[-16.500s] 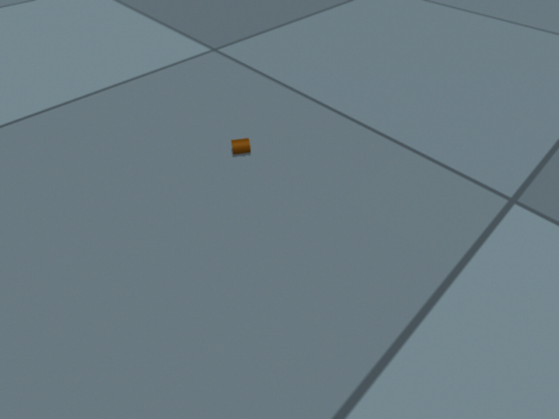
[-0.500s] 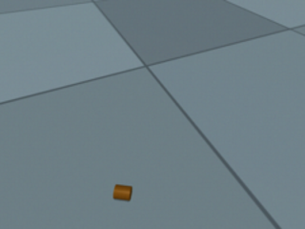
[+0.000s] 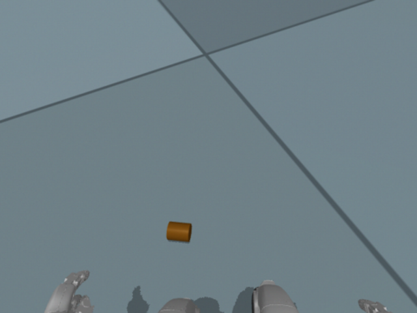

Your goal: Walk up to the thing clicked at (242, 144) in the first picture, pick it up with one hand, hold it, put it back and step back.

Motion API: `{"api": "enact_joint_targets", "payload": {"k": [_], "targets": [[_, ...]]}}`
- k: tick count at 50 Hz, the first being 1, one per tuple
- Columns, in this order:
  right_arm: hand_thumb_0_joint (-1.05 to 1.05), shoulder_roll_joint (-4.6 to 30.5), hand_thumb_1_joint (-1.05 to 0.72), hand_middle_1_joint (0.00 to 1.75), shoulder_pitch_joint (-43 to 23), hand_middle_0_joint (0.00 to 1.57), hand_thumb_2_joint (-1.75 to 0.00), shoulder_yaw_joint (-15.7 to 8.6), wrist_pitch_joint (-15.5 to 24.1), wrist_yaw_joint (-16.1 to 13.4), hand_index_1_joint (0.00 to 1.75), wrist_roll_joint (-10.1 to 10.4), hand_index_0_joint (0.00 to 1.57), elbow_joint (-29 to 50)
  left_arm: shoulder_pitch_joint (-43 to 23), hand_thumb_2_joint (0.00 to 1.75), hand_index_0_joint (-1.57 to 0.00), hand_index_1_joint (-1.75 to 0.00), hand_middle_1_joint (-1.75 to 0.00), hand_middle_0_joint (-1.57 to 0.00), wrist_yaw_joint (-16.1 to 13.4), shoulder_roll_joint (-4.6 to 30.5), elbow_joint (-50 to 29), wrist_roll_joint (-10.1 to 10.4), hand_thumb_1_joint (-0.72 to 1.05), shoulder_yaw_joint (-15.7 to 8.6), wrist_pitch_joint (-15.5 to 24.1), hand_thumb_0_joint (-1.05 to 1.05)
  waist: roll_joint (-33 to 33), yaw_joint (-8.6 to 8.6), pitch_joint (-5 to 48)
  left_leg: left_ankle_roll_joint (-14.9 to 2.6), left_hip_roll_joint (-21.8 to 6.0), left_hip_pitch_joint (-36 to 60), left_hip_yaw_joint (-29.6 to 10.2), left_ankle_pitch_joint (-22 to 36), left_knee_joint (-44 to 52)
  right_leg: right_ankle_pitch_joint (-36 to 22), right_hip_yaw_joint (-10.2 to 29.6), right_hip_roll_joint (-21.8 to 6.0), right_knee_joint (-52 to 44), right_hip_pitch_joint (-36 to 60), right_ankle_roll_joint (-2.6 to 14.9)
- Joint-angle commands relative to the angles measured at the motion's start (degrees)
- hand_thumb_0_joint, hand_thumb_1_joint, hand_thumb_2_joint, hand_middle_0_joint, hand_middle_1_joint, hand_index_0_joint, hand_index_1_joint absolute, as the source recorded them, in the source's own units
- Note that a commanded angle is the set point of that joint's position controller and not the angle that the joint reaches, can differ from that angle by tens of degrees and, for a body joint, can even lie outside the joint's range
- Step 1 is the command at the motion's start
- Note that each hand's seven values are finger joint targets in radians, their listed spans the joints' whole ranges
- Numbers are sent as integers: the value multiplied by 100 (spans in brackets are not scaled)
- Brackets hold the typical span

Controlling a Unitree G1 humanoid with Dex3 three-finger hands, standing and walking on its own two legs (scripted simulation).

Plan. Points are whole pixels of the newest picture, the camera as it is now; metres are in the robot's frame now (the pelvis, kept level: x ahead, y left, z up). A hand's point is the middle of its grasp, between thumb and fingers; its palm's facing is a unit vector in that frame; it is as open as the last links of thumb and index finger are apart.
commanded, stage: walk up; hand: left
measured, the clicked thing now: (179, 231) +0.50 +0.20 -0.70
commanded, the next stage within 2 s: none
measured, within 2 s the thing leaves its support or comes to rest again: neither
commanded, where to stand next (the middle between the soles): +0.10 -0.01 m, yaw -4 degrees
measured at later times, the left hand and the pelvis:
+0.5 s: hand out of the picture +0.05 +0.25 -0.11, palm faces -0.09 -0.92 -0.38, open 7.3 cm; pelvis -0.01 -0.01 +0.03, yaw -4 degrees
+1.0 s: hand out of the picture +0.07 +0.26 -0.13, palm faces -0.12 -0.92 -0.37, open 7.3 cm; pelvis -0.01 +0.00 +0.02, yaw -6 degrees
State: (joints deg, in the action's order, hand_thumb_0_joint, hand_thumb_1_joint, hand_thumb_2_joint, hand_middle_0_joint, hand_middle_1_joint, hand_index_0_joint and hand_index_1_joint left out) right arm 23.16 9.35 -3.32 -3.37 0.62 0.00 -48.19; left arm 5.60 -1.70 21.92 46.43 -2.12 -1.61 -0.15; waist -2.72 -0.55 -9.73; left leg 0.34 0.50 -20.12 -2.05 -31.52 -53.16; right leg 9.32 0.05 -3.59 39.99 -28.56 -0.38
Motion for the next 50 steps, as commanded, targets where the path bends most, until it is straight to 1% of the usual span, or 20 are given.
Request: {"api": "enact_joint_targets", "payload": {"k": [1,3,4,6,9,13,17,18,19,20,21,26,31,33,35,36,37,43,46,50], "targets": [[0,1134,-90,30,1074,20,-90,-425,175,-34,30,-219,20,-185,284,90,-20,-30,-30,-20,-28,1446,-168,95,90,-454,-109,0,1063,86,1212,-180,82,1197,104,713,2300,1929,1258,-670,-591,-39,692],[0,2187,-90,30,300,20,-90,-579,223,-26,30,-203,20,126,-286,90,-20,-30,-30,-20,-107,1361,-200,148,90,-488,-73,0,-1090,395,351,-1314,-2307,-615,-3416,-861,4096,2534,548,577,1661,-671,152],[0,2051,-90,30,-55,20,-90,-561,301,-40,30,-241,20,228,-449,90,-20,-30,-30,-20,-129,1574,-135,90,90,-573,-50,0,-429,294,-118,-1359,-2328,-1135,-3365,-310,4128,2267,1149,512,2294,-407,191],[0,1466,-90,30,-436,20,-90,-370,452,-153,30,-258,20,190,371,90,-20,-30,-30,-20,-49,1312,212,226,90,-497,-50,0,195,-185,276,-872,-1480,22,-1802,1507,3217,1501,1326,709,2575,-548,214],[0,1335,-90,30,-107,20,-90,-385,570,-121,30,-226,20,53,490,90,-20,-30,-30,-20,107,1239,327,146,90,-460,46,0,-426,53,830,-979,-1298,966,-1213,1222,3044,1503,695,472,1475,-150,63],[0,1626,-90,30,605,20,-90,-449,592,-55,30,-274,20,-37,136,90,-20,-30,-30,-20,241,1295,154,7,90,-428,169,0,-696,431,663,-1265,-1565,1424,-1502,312,3211,2180,149,483,308,14,72],[0,1598,-90,30,552,20,-90,-439,546,38,30,-165,20,122,928,90,-20,-30,-30,-20,258,1188,390,12,90,-441,360,0,-673,52,823,-1197,-1445,1333,-976,1944,2417,1343,-207,525,-1500,1219,350],[0,1292,-90,30,480,20,-90,-332,535,45,30,-125,20,208,1378,90,-20,-30,-30,-20,237,1289,538,6,90,-523,418,0,-337,-187,1003,-909,-1125,495,-571,2256,1733,1087,237,380,-1893,2487,464],[0,919,-90,30,171,20,-90,-206,559,56,30,-28,20,460,1709,90,-20,-30,-30,-20,205,1858,553,-36,90,-643,468,0,1200,-375,1065,-440,-185,-1046,179,1539,205,1501,2436,-590,-2191,3264,873],[0,1032,-90,30,-112,20,-90,-242,553,-16,30,-79,20,543,1739,90,-20,-30,-30,-20,228,2132,505,20,90,-704,454,0,1325,-468,502,-311,85,-1942,146,-277,-347,1618,3614,-1628,-2513,3025,1527],[0,1197,-90,30,31,20,-90,-293,571,-58,30,-106,20,455,1616,90,-20,-30,-30,-20,242,2078,351,67,90,-699,452,0,746,-402,266,-303,-61,-1950,-436,-308,-722,1528,3512,-1843,-2527,2682,1732],[0,1111,-90,30,668,20,-90,-278,625,35,30,-95,20,129,1224,90,-20,-30,-30,-20,189,1615,97,113,90,-509,489,0,893,-42,292,-130,-236,-1001,-127,844,31,-341,1467,-964,-2250,1918,1285],[0,791,-90,30,400,20,-90,-207,613,-41,30,-16,20,-29,778,90,-20,-30,-30,-20,138,1349,22,203,90,-337,291,0,1060,36,707,-73,-84,751,434,2264,1774,-2492,511,-572,-1054,1149,933],[0,877,-90,30,553,20,-90,-221,636,-120,30,-40,20,-133,688,90,-20,-30,-30,-20,117,1244,-20,269,90,-276,189,0,861,171,768,-169,-42,1297,346,3089,2384,-1982,564,-348,-528,847,682],[0,1393,-90,30,523,20,-90,-310,681,-190,30,-105,20,-94,842,90,-20,-30,-30,-20,101,923,-28,374,90,-190,115,0,-25,103,1154,-671,-1460,1453,-1328,4013,2838,-42,515,321,23,603,312],[0,1599,-90,30,246,20,-90,-297,675,-187,30,-5,20,-17,1103,90,-20,-30,-30,-20,76,1058,177,381,90,-226,11,0,-377,-13,1378,-1356,-2121,737,-2075,3307,3112,1713,321,443,578,1334,234],[0,1608,-90,30,21,20,-90,-317,649,-181,30,-57,20,-44,1038,90,-20,-30,-30,-20,61,1196,335,311,90,-260,-48,0,-429,29,1313,-1436,-2095,492,-2280,2530,3300,2360,449,380,913,1417,246],[0,1284,-90,30,-597,20,-90,-174,504,-129,30,-76,20,-93,1475,90,-20,-30,-30,-20,152,1046,929,176,90,-334,43,0,-680,-258,1308,-725,-1318,124,-1034,1097,2950,1280,47,280,-934,1919,286],[0,992,-90,30,-601,20,-90,-121,421,-73,30,-13,20,-260,484,90,-20,-30,-30,-20,189,1486,695,58,90,-372,115,0,509,83,584,-124,-501,387,-421,246,2528,3094,1573,-545,-2078,281,650],[0,848,-90,30,-701,20,-90,-41,536,-4,30,-12,20,-543,170,90,-20,-30,-30,-20,166,1103,861,134,90,-216,234,0,324,165,928,-232,-754,977,-583,1436,2786,1377,898,-265,-1991,819,368]]}}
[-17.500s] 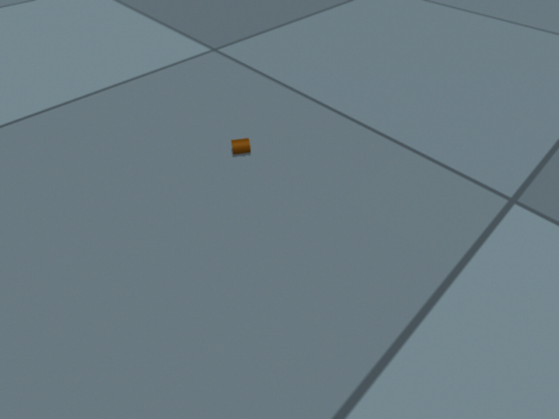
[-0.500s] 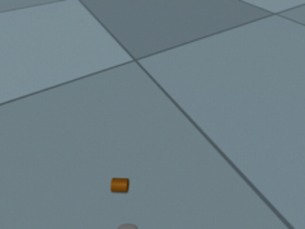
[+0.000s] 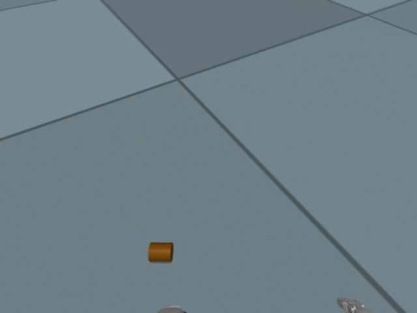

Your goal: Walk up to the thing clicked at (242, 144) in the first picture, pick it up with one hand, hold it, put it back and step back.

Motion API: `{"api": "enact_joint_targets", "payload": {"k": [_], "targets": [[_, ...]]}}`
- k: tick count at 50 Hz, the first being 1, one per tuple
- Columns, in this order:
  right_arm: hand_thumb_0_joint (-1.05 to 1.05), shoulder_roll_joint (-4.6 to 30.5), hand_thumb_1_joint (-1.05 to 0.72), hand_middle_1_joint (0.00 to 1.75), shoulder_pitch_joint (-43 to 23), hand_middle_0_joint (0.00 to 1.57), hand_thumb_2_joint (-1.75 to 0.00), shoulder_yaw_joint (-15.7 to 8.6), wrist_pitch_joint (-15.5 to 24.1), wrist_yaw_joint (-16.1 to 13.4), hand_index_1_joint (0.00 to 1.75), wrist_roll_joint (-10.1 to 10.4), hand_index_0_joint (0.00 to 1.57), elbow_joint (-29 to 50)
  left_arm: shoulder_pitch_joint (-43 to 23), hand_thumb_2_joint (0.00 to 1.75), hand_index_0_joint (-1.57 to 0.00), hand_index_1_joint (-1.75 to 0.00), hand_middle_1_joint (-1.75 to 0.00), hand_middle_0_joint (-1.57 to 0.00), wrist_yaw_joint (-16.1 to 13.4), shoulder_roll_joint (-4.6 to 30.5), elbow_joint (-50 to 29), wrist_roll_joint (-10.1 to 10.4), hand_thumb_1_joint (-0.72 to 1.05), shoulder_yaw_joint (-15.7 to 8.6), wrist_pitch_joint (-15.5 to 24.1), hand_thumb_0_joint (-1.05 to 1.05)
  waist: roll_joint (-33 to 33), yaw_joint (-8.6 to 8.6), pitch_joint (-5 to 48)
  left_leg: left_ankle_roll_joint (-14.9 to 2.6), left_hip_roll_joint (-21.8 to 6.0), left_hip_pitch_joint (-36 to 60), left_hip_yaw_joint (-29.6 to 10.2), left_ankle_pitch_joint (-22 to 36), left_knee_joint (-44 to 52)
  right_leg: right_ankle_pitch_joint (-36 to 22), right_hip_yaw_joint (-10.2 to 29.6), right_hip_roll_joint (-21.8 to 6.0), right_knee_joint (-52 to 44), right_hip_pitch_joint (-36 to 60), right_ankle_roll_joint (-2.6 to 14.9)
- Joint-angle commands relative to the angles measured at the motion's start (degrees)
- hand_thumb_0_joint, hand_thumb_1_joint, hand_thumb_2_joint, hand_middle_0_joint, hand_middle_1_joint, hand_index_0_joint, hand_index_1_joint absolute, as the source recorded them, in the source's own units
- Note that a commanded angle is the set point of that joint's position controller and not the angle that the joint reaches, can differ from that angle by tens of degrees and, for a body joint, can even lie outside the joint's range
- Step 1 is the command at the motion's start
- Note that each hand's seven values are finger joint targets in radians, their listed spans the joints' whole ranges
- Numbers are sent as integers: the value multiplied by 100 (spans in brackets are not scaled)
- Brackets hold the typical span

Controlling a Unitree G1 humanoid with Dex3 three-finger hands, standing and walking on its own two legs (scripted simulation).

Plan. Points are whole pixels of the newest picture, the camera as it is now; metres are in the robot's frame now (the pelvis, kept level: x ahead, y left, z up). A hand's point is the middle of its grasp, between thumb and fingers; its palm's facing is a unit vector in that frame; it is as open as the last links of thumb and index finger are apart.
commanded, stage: walk up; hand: left
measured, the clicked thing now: (161, 251) +0.48 +0.26 -0.72
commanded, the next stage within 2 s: none
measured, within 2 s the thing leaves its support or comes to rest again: neither
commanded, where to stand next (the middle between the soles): +0.11 +0.00 m, yaw +2 degrees
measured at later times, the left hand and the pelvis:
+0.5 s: hand out of the picture +0.12 +0.26 -0.14, palm faces +0.00 -0.94 -0.33, open 7.3 cm; pelvis +0.02 +0.01 +0.02, yaw +1 degrees
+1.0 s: hand out of the picture +0.10 +0.29 -0.15, palm faces -0.02 -0.93 -0.36, open 7.3 cm; pelvis +0.09 +0.02 +0.00, yaw +0 degrees
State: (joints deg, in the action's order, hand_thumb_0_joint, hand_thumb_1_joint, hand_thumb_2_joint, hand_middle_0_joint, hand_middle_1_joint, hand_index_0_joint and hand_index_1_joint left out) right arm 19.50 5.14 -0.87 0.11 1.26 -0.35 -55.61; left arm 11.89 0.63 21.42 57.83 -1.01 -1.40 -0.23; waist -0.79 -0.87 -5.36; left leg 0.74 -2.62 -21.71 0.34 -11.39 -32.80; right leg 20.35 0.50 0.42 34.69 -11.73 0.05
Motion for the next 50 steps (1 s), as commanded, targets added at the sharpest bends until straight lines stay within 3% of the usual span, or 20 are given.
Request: {"api": "enact_joint_targets", "payload": {"k": [1,6,13,17,29,33,34,35,36,38,40,41,43,44,45,46,47,48,49,50], "targets": [[0,1216,-90,30,-276,20,-90,-262,202,-64,30,23,20,155,-457,90,-20,-30,-30,-20,-56,1207,-254,25,90,-243,261,0,315,182,577,-262,-378,1200,-747,-503,741,38,888,-701,-1526,-760,305],[0,1272,-90,30,-249,20,-90,-220,229,-98,30,29,20,-194,-623,90,-20,-30,-30,-20,-73,1204,-118,71,90,-246,235,0,332,153,522,-162,-345,1369,-557,452,794,-572,759,-776,-1667,-455,244],[0,1285,-90,30,-277,20,-90,-165,224,-132,30,15,20,-490,-722,90,-20,-30,-30,-20,-90,1126,135,114,90,-238,159,0,94,90,549,-183,-477,1231,-678,953,1079,-990,489,-663,-1734,108,203],[0,1352,-90,30,-338,20,-90,-168,221,-148,30,13,20,-576,-808,90,-20,-30,-30,-20,-74,1108,225,116,90,-214,118,0,-61,104,598,-191,-514,1159,-788,419,1333,-873,443,-652,-1819,295,216],[0,1298,-90,30,-447,20,-90,-149,239,-158,30,6,20,-666,-876,90,-20,-30,-30,-20,-45,1074,449,101,90,-183,103,0,-96,117,779,-159,-566,1302,-838,569,1583,-980,382,-649,-1946,516,152],[0,1238,-90,30,-445,20,-90,-153,236,-159,30,14,20,-676,-902,90,-20,-30,-30,-20,-59,1079,487,95,90,-193,123,0,24,136,852,-166,-555,1504,-705,1282,1410,-1344,360,-699,-1997,524,104],[0,1576,-90,30,71,20,-90,-364,243,-61,30,-63,20,-494,-504,90,-20,-30,-30,-20,25,1300,264,-7,90,-309,204,0,40,151,1276,-414,-179,1690,-478,-1299,1186,668,276,-463,-1859,615,329],[0,1621,-90,30,147,20,-90,-415,227,-24,30,-118,20,-497,-495,90,-20,-30,-30,-20,55,1316,274,-66,90,-327,198,0,34,192,951,-461,-197,1487,-583,-2351,1197,1529,458,-520,-1756,147,425],[0,1678,-90,30,188,20,-90,-462,199,-1,30,-132,20,-428,-495,90,-20,-30,-30,-20,75,1283,209,-93,90,-345,196,0,-117,201,539,-486,-268,1088,-765,-2811,1329,1977,523,-539,-1648,-132,489],[0,1519,-90,30,-14,20,-90,-475,202,34,30,-160,20,-216,-375,90,-20,-30,-30,-20,61,1199,79,-104,90,-340,235,0,19,94,-138,-593,-381,726,-965,-2210,1157,1457,663,-622,-1626,-465,540],[0,1332,-90,30,23,20,-90,-446,273,36,30,-147,20,-33,-136,90,-20,-30,-30,-20,20,1219,33,-61,90,-354,312,0,283,30,22,-600,-252,673,-753,-860,641,347,861,-735,-1743,-8,600],[0,1283,-90,30,20,20,-90,-443,281,45,30,-124,20,46,-47,90,-20,-30,-30,-20,18,1352,-3,-59,90,-374,337,0,506,41,290,-524,-23,548,-424,-735,383,169,1073,-887,-1860,352,679],[0,1267,-90,30,28,20,-90,-471,281,81,30,-128,20,165,-145,90,-20,-30,-30,-20,45,1603,-226,-91,90,-447,324,0,848,96,53,-320,248,269,71,-1103,120,781,1364,-1269,-2026,301,864],[0,1295,-90,30,119,20,-90,-484,299,87,30,-139,20,166,-261,90,-20,-30,-30,-20,51,1643,-328,-97,90,-471,301,0,900,154,-224,-286,228,219,99,-1172,172,611,1279,-1325,-1868,195,886],[0,1314,-90,30,321,20,-90,-501,334,80,30,-141,20,130,-319,90,-20,-30,-30,-20,48,1549,-425,-84,90,-441,282,0,707,270,-316,-309,257,567,116,-998,464,-42,955,-1189,-1431,-2,811],[0,1371,-90,30,742,20,-90,-545,382,50,30,-145,20,39,-432,90,-20,-30,-30,-20,23,1394,-498,-38,90,-393,273,0,356,480,-186,-474,101,1401,-223,-252,734,-1115,412,-830,-574,-501,598],[0,1781,-90,30,1338,20,-90,-672,433,13,30,-182,20,-25,-378,90,-20,-30,-30,-20,15,1133,-602,35,90,-338,292,0,-683,645,161,-933,-731,2473,-1666,498,1077,-1242,-179,-132,1011,-1462,257],[0,2239,-90,30,1823,20,-90,-802,465,9,30,-134,20,-16,-147,90,-20,-30,-30,-20,-42,1057,-601,67,90,-368,313,0,-1408,738,469,-1676,-1742,3350,-3183,1486,1432,1098,-176,369,2203,-2371,125],[0,2134,-90,30,1975,20,-90,-794,473,-14,30,-71,20,58,-242,90,-20,-30,-30,-20,-82,1201,-654,13,90,-364,314,0,-647,697,553,-1905,-1964,3047,-3351,2253,1365,1520,532,46,2571,-2246,181],[0,2023,-90,30,1813,20,-90,-736,462,-57,30,-53,20,168,-218,90,-20,-30,-30,-20,-77,1230,-736,76,90,-356,335,0,-334,564,556,-1926,-1853,2841,-2780,2540,1252,1384,674,-93,2827,-2189,226]]}}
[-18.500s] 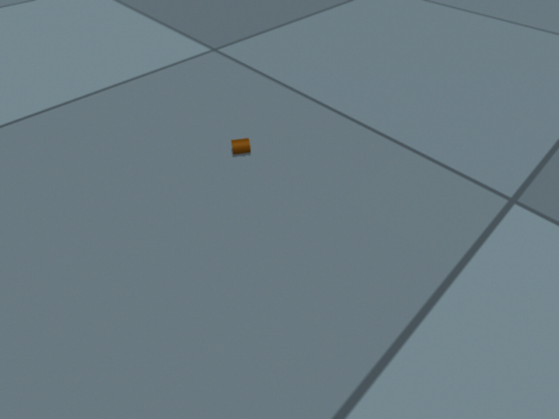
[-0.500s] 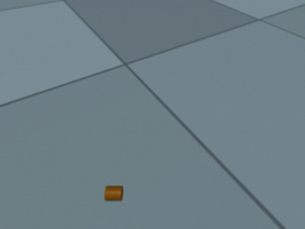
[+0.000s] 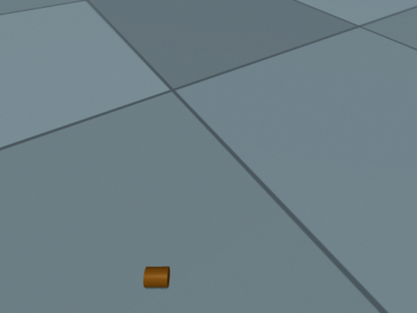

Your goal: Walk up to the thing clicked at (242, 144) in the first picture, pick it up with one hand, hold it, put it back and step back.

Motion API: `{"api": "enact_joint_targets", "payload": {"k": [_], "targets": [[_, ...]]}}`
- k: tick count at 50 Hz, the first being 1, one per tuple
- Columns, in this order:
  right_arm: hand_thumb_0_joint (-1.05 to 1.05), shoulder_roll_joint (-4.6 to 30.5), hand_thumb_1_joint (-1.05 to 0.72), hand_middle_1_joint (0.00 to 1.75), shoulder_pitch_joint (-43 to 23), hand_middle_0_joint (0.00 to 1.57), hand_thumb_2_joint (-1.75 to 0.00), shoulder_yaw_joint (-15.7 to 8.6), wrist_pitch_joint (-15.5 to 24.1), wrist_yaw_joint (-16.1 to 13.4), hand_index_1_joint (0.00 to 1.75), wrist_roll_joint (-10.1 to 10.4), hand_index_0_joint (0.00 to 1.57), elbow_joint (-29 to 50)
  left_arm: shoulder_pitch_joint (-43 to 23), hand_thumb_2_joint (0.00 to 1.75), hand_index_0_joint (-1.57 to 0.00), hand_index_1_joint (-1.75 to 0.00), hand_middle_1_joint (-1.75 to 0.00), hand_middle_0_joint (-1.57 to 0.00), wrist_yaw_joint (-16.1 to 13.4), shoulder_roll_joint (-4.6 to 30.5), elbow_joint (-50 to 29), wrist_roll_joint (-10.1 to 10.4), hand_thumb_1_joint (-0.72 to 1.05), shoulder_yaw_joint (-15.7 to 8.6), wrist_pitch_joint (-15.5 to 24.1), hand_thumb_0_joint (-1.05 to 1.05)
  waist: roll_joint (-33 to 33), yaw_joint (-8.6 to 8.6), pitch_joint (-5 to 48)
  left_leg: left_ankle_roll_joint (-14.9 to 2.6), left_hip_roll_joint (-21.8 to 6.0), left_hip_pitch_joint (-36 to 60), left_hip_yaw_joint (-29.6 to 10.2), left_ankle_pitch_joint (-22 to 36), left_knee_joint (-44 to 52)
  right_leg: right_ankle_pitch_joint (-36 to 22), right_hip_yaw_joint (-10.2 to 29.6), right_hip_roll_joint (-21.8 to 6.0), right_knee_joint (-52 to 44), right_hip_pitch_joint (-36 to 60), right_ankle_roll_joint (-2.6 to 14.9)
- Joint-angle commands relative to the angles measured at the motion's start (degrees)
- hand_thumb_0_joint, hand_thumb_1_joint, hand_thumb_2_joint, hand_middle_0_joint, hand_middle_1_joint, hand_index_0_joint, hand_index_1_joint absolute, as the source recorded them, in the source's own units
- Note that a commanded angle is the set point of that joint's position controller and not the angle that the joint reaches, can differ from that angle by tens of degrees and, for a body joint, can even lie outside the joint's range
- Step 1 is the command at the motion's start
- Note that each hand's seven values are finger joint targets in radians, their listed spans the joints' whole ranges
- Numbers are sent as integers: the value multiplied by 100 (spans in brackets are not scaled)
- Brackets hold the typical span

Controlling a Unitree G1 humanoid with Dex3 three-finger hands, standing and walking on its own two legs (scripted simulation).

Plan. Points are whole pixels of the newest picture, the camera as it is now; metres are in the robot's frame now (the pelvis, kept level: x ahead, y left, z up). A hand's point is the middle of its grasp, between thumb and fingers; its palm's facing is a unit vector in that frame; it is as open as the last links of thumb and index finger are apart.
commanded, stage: walk up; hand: left
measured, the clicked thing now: (157, 276) +0.39 +0.24 -0.72
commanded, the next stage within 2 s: stand in 1.24 s
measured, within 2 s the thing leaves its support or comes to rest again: neither
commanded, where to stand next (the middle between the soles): +0.02 -0.02 m, yaw +2 degrees
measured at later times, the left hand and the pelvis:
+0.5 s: hand out of the picture +0.13 +0.25 -0.14, palm faces +0.06 -0.91 -0.41, open 7.3 cm; pelvis +0.01 -0.02 -0.02, yaw +6 degrees
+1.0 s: hand out of the picture +0.04 +0.25 -0.15, palm faces +0.07 -0.94 -0.34, open 7.3 cm; pelvis +0.00 -0.01 +0.01, yaw +4 degrees
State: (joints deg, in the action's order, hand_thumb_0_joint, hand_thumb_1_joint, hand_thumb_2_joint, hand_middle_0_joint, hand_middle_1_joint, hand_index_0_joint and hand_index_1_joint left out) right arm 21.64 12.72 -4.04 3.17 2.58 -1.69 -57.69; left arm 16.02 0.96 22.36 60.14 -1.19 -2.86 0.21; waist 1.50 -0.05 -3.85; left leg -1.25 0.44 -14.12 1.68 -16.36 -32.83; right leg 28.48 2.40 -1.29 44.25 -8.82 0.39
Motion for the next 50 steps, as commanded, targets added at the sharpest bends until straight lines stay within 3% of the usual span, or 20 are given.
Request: {"api": "enact_joint_targets", "payload": {"k": [1,7,9,10,12,13,16,20,25,26,27,28,31,34,38,39,40,41,45,50], "targets": [[0,1672,-90,30,754,20,-90,-360,159,-226,30,83,20,521,-455,90,-20,-30,-30,-20,-85,1089,-995,141,90,-204,270,0,-549,284,362,-1543,-1969,1854,-2443,2804,1217,312,519,-129,1706,-2387,238],[0,1306,-90,30,-93,20,-90,-85,-35,-353,30,163,20,795,-99,90,-20,-30,-30,-20,-105,786,-799,130,90,-205,152,0,-998,-72,444,-761,-1174,-18,-774,4175,273,-1552,-399,-32,-837,-153,56],[0,1108,-90,30,-286,20,-90,-19,-185,-345,30,297,20,846,-52,90,-20,-30,-30,-20,-186,1051,-744,113,90,-276,168,0,-696,-207,584,-326,-700,-517,-631,2829,-292,-2881,-297,-28,-1423,445,186],[0,1007,-90,30,-208,20,-90,0,-270,-344,30,333,20,902,-141,90,-20,-30,-30,-20,-219,1406,-831,85,90,-361,155,0,-129,-223,526,-77,-311,-917,-499,1602,-681,-3692,231,-591,-1526,410,353],[0,1116,-90,30,160,20,-90,-113,-531,-411,30,277,20,819,-399,90,-20,-30,-30,-20,-257,1929,-1035,116,90,-417,115,0,838,-134,682,64,360,-663,-671,-2161,-2900,-4387,2250,-2516,-2426,-526,1616],[0,1234,-90,30,288,20,-90,-172,-606,-432,30,213,20,748,-603,90,-20,-30,-30,-20,-290,1876,-1138,77,90,-423,103,0,759,-41,510,55,212,-698,-902,-2182,-3485,-4007,2294,-2405,-2234,-739,1745],[0,1227,-90,30,590,20,-90,-214,-623,-389,30,225,20,599,-1069,90,-20,-30,-30,-20,-337,1534,-1270,45,90,-409,46,0,779,106,422,99,120,-1017,-1032,-1397,-3830,-2341,1118,-1609,-2181,-887,1209],[0,1177,-90,30,437,20,-90,-160,-580,-247,30,125,20,560,-1036,90,-20,-30,-30,-20,-323,1433,-1304,-102,90,-426,36,0,975,-155,656,216,5,-1001,-512,-1390,-2160,-527,843,-1310,-2152,-400,1113],[0,1160,-90,30,678,20,-90,-188,-423,-209,30,-14,20,389,-1180,90,-20,-30,-30,-20,-237,1530,-1278,20,90,-411,-87,0,846,153,614,21,123,328,18,-396,447,-1376,722,-1301,-1332,-1206,838],[0,1299,-90,30,564,20,-90,-209,-366,-231,30,-94,20,421,-1052,90,-20,-30,-30,-20,-229,1235,-1241,79,90,-322,-98,0,110,133,520,-106,-260,404,-707,-533,1127,-1352,441,-1010,-667,-1539,523],[0,1934,-90,30,18,20,-90,-309,-334,-214,30,-123,20,678,-1157,90,-20,-30,-30,-20,-244,838,-1347,157,90,-187,-73,0,-1609,57,251,-649,-1614,56,-2909,-635,1632,-202,-242,23,183,-2385,100],[0,2163,-90,30,-279,20,-90,-350,-321,-196,30,-37,20,788,-1548,90,-20,-30,-30,-20,-327,1296,-1229,106,90,-368,-69,0,-1451,295,-17,-1349,-2125,-973,-3354,-377,1717,634,201,126,1098,-1802,84],[0,1372,-90,30,-542,20,-90,-159,-229,-315,30,-71,20,841,-995,90,-20,-30,-30,-20,-313,1050,-990,232,90,-293,1,0,-829,-88,171,-973,-1261,240,-1480,2786,587,109,444,264,1355,-1937,160],[0,1386,-90,30,-432,20,-90,-180,-217,-323,30,-8,20,796,-965,90,-20,-30,-30,-20,-214,951,-925,152,90,-204,96,0,-1212,79,522,-870,-1218,852,-1192,2764,354,-206,-188,104,-73,-1422,35],[0,1246,-90,30,-340,20,-90,-46,-260,-320,30,163,20,799,-590,90,-20,-30,-30,-20,-232,1068,-656,24,90,-183,219,0,-669,-57,732,-409,-920,198,-884,2367,-314,-2275,107,-48,-2091,378,307],[0,1037,-90,30,-302,20,-90,22,-234,-306,30,238,20,849,-526,90,-20,-30,-30,-20,-257,1355,-630,-32,90,-229,282,0,52,-42,968,-130,-554,-465,-713,1599,-682,-3010,1255,-800,-2034,895,626],[0,995,-90,30,-285,20,-90,17,-274,-332,30,228,20,749,-856,90,-20,-30,-30,-20,-201,1589,-671,49,90,-221,267,0,362,91,811,-29,-177,-10,-358,-636,-541,-2631,1765,-1473,-2050,-75,1153],[0,1010,-90,30,-217,20,-90,-5,-270,-341,30,186,20,598,-1049,90,-20,-30,-30,-20,-153,1483,-755,33,90,-167,263,0,401,208,616,-58,-177,361,-411,-1020,-208,-2210,1759,-1481,-2103,-579,1179],[0,1254,-90,30,-619,20,-90,10,-111,-263,30,94,20,438,-1051,90,-20,-30,-30,-20,-93,1030,-568,95,90,-7,207,0,145,42,365,-337,-798,532,-1155,-23,1080,-1722,489,-400,-1899,-753,242],[0,1167,-90,30,-812,20,-90,118,-51,-266,30,116,20,197,-1068,90,-20,-30,-30,-20,-98,1035,-321,141,90,-12,245,0,-183,-31,439,-145,-695,452,-787,662,1379,-2459,511,-483,-2133,-10,245]]}}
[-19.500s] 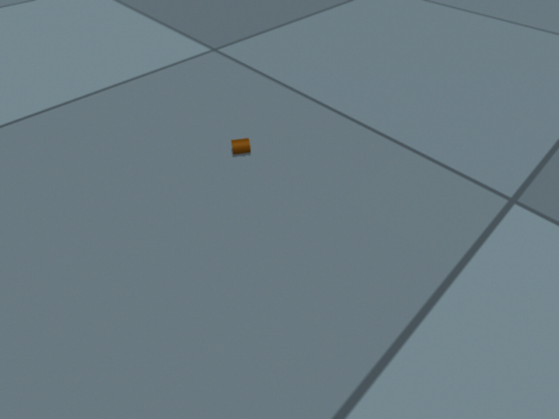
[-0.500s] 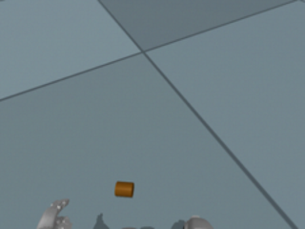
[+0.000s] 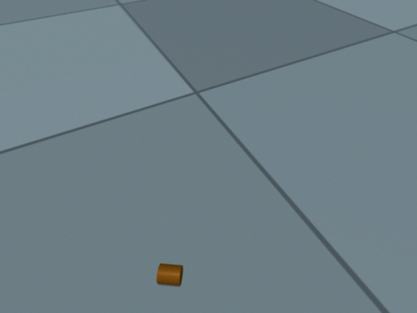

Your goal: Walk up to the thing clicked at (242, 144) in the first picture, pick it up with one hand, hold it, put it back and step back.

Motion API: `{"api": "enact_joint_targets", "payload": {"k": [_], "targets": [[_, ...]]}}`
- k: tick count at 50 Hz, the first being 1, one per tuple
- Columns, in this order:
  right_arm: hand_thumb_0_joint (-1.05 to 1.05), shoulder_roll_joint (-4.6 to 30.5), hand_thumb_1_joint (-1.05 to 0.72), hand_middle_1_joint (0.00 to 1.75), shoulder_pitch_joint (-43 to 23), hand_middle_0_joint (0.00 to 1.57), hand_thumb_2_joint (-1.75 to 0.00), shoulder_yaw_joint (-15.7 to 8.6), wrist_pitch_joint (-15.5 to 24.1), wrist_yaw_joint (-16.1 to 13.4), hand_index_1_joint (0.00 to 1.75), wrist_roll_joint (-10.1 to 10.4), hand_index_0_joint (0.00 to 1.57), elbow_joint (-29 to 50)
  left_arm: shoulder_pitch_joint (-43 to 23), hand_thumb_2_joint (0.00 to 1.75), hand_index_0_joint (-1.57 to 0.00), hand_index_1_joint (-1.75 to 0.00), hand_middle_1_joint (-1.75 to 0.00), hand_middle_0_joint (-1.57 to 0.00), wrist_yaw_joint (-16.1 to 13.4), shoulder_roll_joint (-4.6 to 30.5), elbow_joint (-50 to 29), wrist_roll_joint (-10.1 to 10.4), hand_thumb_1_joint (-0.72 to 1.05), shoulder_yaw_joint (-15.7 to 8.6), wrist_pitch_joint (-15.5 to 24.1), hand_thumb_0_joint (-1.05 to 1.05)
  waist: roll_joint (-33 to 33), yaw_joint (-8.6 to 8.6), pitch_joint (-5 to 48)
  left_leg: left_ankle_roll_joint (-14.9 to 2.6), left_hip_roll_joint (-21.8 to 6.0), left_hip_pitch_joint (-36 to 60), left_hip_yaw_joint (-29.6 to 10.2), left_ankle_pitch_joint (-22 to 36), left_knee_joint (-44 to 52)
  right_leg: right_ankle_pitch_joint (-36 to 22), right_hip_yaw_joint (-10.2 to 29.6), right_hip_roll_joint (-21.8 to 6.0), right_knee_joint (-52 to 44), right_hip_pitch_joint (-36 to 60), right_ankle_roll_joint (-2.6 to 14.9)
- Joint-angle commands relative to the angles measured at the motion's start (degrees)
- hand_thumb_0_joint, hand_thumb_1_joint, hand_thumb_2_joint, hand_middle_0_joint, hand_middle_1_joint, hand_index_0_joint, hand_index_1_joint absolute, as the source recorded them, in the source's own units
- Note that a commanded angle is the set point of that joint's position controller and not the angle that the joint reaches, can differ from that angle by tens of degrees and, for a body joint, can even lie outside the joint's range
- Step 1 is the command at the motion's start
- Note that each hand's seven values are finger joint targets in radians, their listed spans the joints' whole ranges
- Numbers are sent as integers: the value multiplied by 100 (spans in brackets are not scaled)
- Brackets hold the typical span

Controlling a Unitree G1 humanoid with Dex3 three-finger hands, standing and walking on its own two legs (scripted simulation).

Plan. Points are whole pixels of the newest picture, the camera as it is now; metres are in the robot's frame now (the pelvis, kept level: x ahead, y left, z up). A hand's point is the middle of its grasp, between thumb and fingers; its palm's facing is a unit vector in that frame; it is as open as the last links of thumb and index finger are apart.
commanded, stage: walk up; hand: left
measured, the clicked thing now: (170, 274) +0.41 +0.22 -0.73
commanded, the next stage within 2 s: stand in 0.24 s
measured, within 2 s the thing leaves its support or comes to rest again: neither
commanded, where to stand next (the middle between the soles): +0.02 -0.01 m, yaw -2 degrees
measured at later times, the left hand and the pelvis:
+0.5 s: hand out of the picture +0.09 +0.25 -0.14, palm faces -0.03 -0.93 -0.36, open 7.3 cm; pelvis +0.00 -0.01 +0.01, yaw +0 degrees
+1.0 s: hand out of the picture +0.07 +0.24 -0.14, palm faces -0.03 -0.93 -0.36, open 7.3 cm; pelvis +0.00 -0.02 +0.01, yaw +0 degrees
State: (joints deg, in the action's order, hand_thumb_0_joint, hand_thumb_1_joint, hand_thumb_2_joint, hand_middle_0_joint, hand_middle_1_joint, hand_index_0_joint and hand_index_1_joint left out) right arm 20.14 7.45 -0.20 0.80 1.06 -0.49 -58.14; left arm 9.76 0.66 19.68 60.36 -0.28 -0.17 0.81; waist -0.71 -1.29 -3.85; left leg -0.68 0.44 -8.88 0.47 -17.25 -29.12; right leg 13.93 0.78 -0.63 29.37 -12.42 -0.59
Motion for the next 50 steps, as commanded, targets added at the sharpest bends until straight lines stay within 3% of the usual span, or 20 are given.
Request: {"api": "enact_joint_targets", "payload": {"k": [1,5,11,12,13,17,19,23,29,31,33,37,40,43,47,50], "targets": [[0,1312,-90,30,-295,20,-90,-265,187,-119,30,1,20,192,-474,90,-20,-30,-30,-20,-70,1280,-298,56,90,-278,177,0,-27,99,458,-179,-729,-44,-671,801,1106,-1037,619,-541,-664,431,337],[0,1273,-90,30,-441,20,-90,-248,185,-122,30,-7,20,56,-531,90,-20,-30,-30,-20,-69,1218,-119,36,90,-249,152,0,-83,61,285,-165,-767,-47,-646,543,1349,-774,594,-490,-923,398,256],[0,1208,-90,30,-455,20,-90,-252,188,-125,30,3,20,-97,-682,90,-20,-30,-30,-20,-71,1225,42,-1,90,-252,172,0,93,111,375,-119,-713,100,-505,743,1379,-1099,655,-554,-1097,556,229],[0,1167,-90,30,-500,20,-90,-256,193,-125,30,19,20,-120,-748,90,-20,-30,-30,-20,-81,1244,11,-9,90,-219,202,0,137,124,385,-77,-761,122,-654,1425,1387,-1601,624,-646,-1051,713,216],[0,1181,-90,30,-503,20,-90,-265,193,-130,30,25,20,-136,-706,90,-20,-30,-30,-20,-87,1224,22,8,90,-224,209,0,146,106,520,-61,-770,284,-616,1664,1361,-1795,603,-648,-1031,753,192],[0,1185,-90,30,-479,20,-90,-257,189,-128,30,23,20,-232,-788,90,-20,-30,-30,-20,-98,1258,44,8,90,-210,196,0,93,151,712,-18,-788,523,-568,1856,1369,-1950,587,-669,-1094,832,191],[0,1194,-90,30,-571,20,-90,-260,159,-133,30,22,20,-267,-784,90,-20,-30,-30,-20,-106,1253,56,11,90,-202,171,0,32,107,590,-2,-760,418,-568,1557,1413,-1648,576,-657,-1195,785,175],[0,1182,-90,30,-563,20,-90,-265,140,-126,30,17,20,-318,-783,90,-20,-30,-30,-20,-113,1292,86,-12,90,-198,173,0,110,136,730,1,-782,615,-543,1576,1430,-1673,551,-680,-1228,772,186],[0,1176,-90,30,-424,20,-90,-252,86,-96,30,-6,20,-439,-831,90,-20,-30,-30,-20,-101,1331,108,-20,90,-185,137,0,161,164,238,-4,-695,205,-547,474,1568,-169,713,-630,-1574,337,153],[0,1185,-90,30,-402,20,-90,-265,93,-88,30,-3,20,-444,-831,90,-20,-30,-30,-20,-97,1345,97,-16,90,-184,143,0,177,169,296,-6,-699,253,-570,554,1521,-100,743,-650,-1603,299,184],[0,1219,-90,30,-398,20,-90,-277,120,-90,30,-17,20,-445,-800,90,-20,-30,-30,-20,-91,1316,83,-6,90,-180,162,0,21,159,584,-29,-773,418,-584,877,1511,-725,698,-667,-1420,519,219],[0,1182,-90,30,-389,20,-90,-256,131,-98,30,-10,20,-466,-719,90,-20,-30,-30,-20,-85,1310,114,5,90,-168,153,0,76,119,463,-9,-765,325,-607,846,1556,-762,670,-639,-1393,506,220],[0,1152,-90,30,-320,20,-90,-251,101,-90,30,-10,20,-465,-716,90,-20,-30,-30,-20,-96,1322,110,-14,90,-166,154,0,181,158,408,-33,-719,264,-579,683,1494,-396,695,-635,-1502,413,184],[0,1203,-90,30,-308,20,-90,-259,102,-101,30,-14,20,-455,-781,90,-20,-30,-30,-20,-106,1306,77,-9,90,-164,162,0,86,204,598,-52,-775,395,-584,1060,1427,-1028,664,-656,-1379,554,200],[0,1189,-90,30,-288,20,-90,-232,106,-111,30,-14,20,-463,-688,90,-20,-30,-30,-20,-103,1293,116,9,90,-158,151,0,72,168,529,-32,-780,339,-582,1139,1486,-1179,630,-647,-1304,611,208],[0,1213,-90,30,-292,20,-90,-219,104,-115,30,-1,20,-475,-616,90,-20,-30,-30,-20,-98,1266,133,6,90,-151,139,0,51,125,386,-28,-763,316,-600,843,1533,-777,632,-611,-1405,442,184]]}}
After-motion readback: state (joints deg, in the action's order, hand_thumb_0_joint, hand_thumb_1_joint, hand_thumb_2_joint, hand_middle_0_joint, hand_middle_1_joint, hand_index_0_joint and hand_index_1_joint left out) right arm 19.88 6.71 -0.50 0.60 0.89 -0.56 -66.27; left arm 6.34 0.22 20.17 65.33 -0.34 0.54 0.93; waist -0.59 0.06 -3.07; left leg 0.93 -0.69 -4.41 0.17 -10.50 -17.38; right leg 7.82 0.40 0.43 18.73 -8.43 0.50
